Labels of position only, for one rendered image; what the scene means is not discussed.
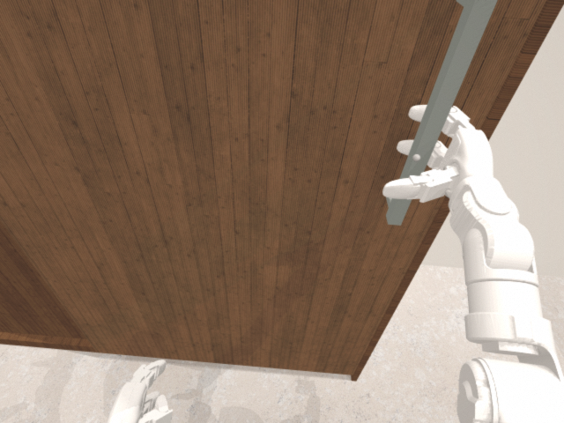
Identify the right robot upper arm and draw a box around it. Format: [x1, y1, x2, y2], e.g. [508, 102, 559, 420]
[456, 358, 564, 423]

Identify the robot right forearm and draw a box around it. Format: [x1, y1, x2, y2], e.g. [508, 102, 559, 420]
[449, 175, 564, 388]

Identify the right robot hand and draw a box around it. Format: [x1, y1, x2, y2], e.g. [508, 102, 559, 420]
[382, 105, 494, 203]

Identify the handle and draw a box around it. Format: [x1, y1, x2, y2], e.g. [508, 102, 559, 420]
[386, 0, 498, 226]

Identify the left robot hand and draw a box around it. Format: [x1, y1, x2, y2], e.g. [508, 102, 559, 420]
[107, 360, 173, 423]

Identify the wardrobe door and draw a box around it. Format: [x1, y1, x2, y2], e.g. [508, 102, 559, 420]
[0, 220, 86, 339]
[0, 0, 546, 375]

